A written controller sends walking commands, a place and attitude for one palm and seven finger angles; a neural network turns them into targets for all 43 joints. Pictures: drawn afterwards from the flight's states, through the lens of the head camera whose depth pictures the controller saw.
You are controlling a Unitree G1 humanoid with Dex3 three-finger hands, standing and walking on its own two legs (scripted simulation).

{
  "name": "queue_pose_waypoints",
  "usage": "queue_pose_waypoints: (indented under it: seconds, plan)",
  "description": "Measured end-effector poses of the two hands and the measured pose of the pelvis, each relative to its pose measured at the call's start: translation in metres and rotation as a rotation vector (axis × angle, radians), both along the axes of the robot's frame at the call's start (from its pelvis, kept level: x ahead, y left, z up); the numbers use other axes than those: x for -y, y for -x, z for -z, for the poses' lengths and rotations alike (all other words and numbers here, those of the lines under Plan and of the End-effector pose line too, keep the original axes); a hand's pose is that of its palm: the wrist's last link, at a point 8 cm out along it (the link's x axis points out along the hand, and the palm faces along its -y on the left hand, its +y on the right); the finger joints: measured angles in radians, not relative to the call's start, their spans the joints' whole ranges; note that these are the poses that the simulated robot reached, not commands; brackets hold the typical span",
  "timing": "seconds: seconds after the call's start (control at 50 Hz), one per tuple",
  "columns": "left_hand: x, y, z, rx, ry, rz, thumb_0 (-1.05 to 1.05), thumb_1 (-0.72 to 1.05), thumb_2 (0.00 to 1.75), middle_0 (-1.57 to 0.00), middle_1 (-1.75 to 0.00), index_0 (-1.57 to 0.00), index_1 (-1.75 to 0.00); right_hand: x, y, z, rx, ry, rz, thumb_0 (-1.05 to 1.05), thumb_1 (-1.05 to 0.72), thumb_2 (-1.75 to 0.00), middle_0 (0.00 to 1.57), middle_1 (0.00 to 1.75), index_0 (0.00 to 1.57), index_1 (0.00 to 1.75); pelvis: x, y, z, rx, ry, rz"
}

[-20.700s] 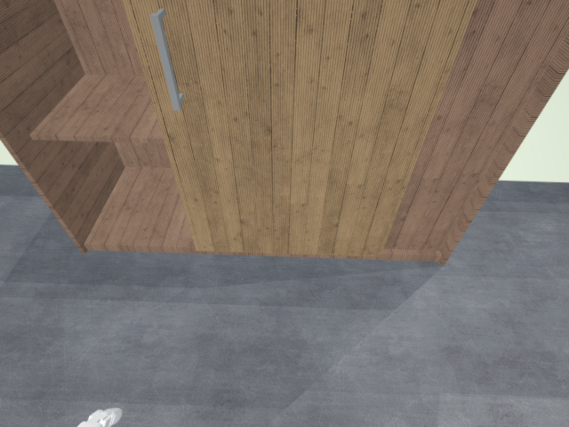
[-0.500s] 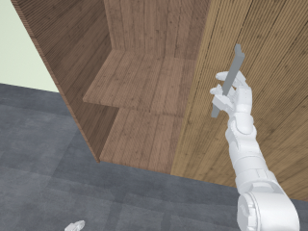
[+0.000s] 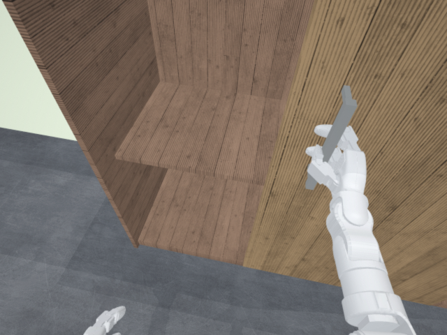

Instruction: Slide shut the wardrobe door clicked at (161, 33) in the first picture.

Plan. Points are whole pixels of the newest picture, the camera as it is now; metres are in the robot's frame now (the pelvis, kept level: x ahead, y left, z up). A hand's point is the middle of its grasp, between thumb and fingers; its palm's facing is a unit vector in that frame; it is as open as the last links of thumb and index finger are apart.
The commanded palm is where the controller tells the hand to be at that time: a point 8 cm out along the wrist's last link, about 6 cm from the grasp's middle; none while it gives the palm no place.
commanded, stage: tug the door sideways, standing still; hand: right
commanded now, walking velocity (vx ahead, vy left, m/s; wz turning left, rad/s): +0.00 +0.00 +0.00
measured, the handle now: (326, 143) +0.46 -0.14 +0.11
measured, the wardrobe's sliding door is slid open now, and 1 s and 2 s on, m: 0.49 0.49 0.47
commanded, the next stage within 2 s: step sideways, sliding the door along in 0.86 s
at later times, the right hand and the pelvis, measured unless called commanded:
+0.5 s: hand (311, 162) +0.41 -0.11 +0.11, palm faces +0.17 +0.99 -0.01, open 5.5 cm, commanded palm +0.38 -0.10 +0.11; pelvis -0.02 +0.00 -0.01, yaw -5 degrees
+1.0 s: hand (312, 163) +0.40 -0.11 +0.11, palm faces +0.13 +0.99 -0.03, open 5.6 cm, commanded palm +0.38 -0.14 +0.11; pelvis -0.03 -0.01 -0.01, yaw -5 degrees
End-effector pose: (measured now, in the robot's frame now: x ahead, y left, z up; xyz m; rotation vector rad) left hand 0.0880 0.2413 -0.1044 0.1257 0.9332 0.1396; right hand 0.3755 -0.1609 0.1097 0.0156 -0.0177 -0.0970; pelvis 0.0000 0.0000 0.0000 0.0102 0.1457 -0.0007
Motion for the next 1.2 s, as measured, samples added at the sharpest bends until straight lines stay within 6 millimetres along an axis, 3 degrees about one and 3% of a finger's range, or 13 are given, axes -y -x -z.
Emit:
queue_pose_waypoints:
  seconds: [0.14,0.26,0.62,0.76,0.98,1.2]
  plan:
    - [0.001,-0.027,0.002,-0.004,-0.019,0.064,0.01,0.91,0.90,-0.20,-0.30,-0.19,-0.30,-0.001,-0.002,-0.001,-0.006,0.007,0.029,0.01,-0.78,-0.84,0.34,1.38,0.35,1.35,-0.003,-0.001,0.001,0.000,-0.004,0.044]
    - [0.005,-0.031,0.007,-0.012,-0.013,0.103,0.01,0.91,0.90,-0.20,-0.30,-0.19,-0.30,-0.003,-0.001,-0.002,-0.019,0.007,0.058,0.01,-0.78,-0.85,0.34,1.38,0.36,1.37,-0.005,0.004,0.003,-0.005,-0.001,0.067]
    - [0.010,0.028,0.025,-0.125,0.014,0.112,0.01,0.91,0.90,-0.20,-0.30,-0.20,-0.30,-0.006,0.000,-0.002,-0.013,0.039,0.069,0.01,-0.82,-0.83,0.30,1.39,0.27,1.40,-0.001,0.021,0.007,-0.004,-0.002,0.087]
    - [0.010,0.036,0.024,-0.128,0.006,0.112,0.01,0.91,0.90,-0.20,-0.30,-0.20,-0.30,-0.005,0.000,-0.001,-0.010,0.042,0.059,0.01,-0.82,-0.83,0.31,1.39,0.27,1.40,0.001,0.024,0.008,-0.005,-0.003,0.087]
    - [0.014,0.025,0.021,-0.085,0.002,0.132,0.01,0.91,0.90,-0.20,-0.30,-0.19,-0.30,-0.004,0.000,-0.001,-0.003,0.041,0.049,0.01,-0.81,-0.83,0.32,1.38,0.27,1.40,0.005,0.027,0.008,-0.007,-0.004,0.088]
    - [0.011,0.001,0.017,-0.063,-0.051,0.045,0.01,0.91,0.90,-0.20,-0.30,-0.20,-0.30,0.006,-0.006,-0.007,-0.017,0.156,-0.047,0.01,-0.73,-0.83,0.39,1.36,0.33,1.40,-0.001,0.028,0.005,0.091,0.021,0.053]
